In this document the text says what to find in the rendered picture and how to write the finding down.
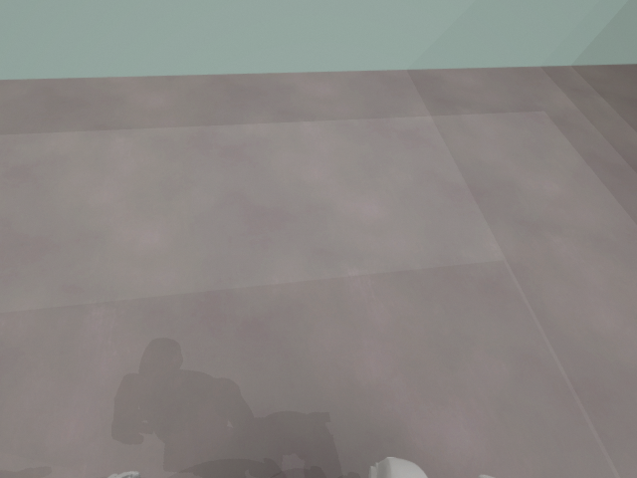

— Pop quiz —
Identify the right robot thigh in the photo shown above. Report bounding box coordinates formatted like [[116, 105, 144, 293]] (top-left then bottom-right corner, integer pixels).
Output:
[[368, 458, 428, 478]]

